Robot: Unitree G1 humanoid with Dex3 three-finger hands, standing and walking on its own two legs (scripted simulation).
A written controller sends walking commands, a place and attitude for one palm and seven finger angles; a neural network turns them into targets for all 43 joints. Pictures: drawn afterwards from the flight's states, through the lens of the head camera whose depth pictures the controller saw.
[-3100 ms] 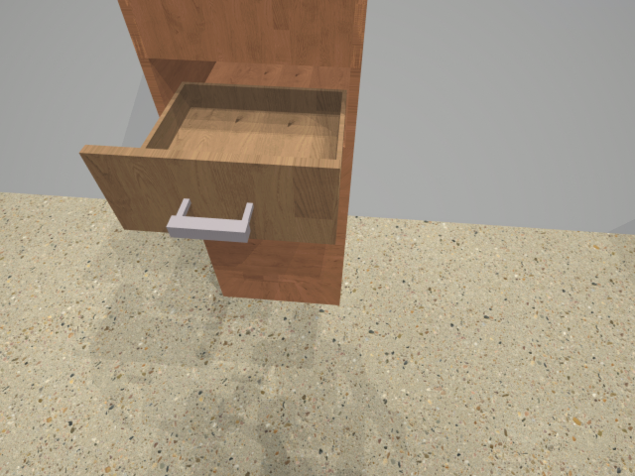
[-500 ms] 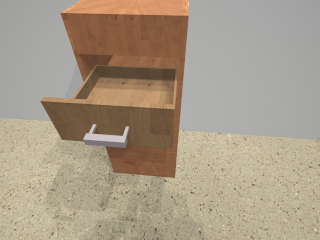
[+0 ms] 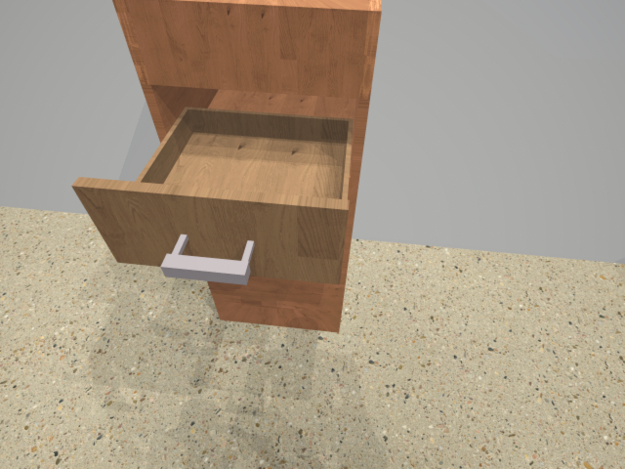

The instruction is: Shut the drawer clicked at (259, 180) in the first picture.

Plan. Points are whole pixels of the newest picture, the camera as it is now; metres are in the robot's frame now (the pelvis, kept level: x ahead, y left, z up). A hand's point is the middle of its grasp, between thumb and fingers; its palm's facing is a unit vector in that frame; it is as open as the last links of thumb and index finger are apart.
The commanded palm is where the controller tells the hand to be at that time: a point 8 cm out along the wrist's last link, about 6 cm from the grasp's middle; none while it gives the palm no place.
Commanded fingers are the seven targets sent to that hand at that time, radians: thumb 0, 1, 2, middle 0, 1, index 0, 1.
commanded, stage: look again from close up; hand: left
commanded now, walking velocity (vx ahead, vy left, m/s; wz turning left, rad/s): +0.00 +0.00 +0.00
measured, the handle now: (211, 256) +0.39 +0.18 +0.04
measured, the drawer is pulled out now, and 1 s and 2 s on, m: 0.29 0.29 0.29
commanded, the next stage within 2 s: shuffle to correct the standing spot in 0.24 s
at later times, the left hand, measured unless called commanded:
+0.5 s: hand out of the picture +0.02 +0.16 -0.18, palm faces +0.02 -0.98 -0.18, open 7.4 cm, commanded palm none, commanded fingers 0.00 0.90 0.90 -0.20 -0.30 -0.20 -0.30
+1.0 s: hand out of the picture +0.11 +0.18 -0.17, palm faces -0.01 -0.98 -0.21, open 7.4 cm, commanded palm none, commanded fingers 0.00 0.90 0.90 -0.20 -0.30 -0.20 -0.30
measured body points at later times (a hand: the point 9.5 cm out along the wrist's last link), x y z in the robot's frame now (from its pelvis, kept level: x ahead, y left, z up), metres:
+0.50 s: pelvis +0.02 +0.00 +0.00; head +0.02 -0.01 +0.45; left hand +0.02 +0.22 -0.16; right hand +0.01 -0.22 -0.16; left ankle -0.01 +0.10 -0.74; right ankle +0.06 -0.14 -0.74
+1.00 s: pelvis +0.08 +0.01 +0.00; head +0.10 +0.01 +0.45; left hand +0.11 +0.24 -0.16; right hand +0.07 -0.21 -0.15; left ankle -0.01 +0.11 -0.72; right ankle +0.06 -0.13 -0.72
